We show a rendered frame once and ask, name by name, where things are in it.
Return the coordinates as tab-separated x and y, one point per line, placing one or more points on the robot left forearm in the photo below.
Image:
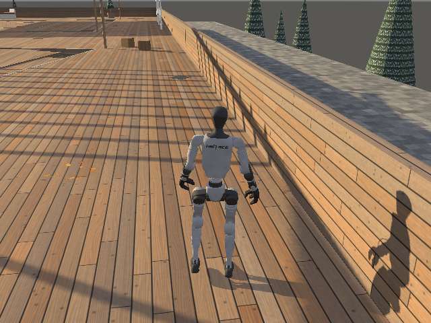
185	173

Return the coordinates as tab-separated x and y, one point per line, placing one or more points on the robot left thigh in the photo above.
198	198

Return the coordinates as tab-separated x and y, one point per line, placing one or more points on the left robot hand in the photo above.
181	183

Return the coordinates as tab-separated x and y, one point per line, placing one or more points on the right robot hand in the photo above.
255	194

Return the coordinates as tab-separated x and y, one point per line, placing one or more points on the left robot shin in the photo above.
195	240

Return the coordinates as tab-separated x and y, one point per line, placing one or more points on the robot right upper arm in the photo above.
242	154

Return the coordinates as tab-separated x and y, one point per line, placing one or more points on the robot right forearm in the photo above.
250	180

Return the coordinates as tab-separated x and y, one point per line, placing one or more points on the robot left upper arm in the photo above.
192	152

